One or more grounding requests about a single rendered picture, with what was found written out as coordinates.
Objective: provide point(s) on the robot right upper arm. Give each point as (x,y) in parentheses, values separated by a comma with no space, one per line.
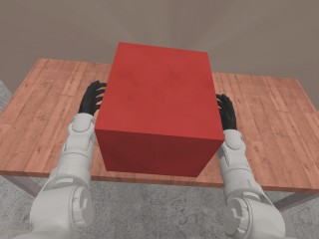
(246,218)

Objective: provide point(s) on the right robot forearm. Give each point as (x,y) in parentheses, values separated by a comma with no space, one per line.
(236,173)

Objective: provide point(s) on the left robot forearm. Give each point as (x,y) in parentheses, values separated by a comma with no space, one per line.
(76,157)

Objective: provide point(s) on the robot left upper arm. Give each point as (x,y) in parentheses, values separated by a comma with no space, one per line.
(60,213)

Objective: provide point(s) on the robot left hand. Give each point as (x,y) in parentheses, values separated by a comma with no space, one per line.
(89,100)

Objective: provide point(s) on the table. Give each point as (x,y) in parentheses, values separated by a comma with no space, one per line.
(278,123)

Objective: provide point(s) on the carton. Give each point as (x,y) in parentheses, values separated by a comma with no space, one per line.
(159,113)

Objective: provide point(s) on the robot right hand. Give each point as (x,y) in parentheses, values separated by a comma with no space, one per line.
(226,111)

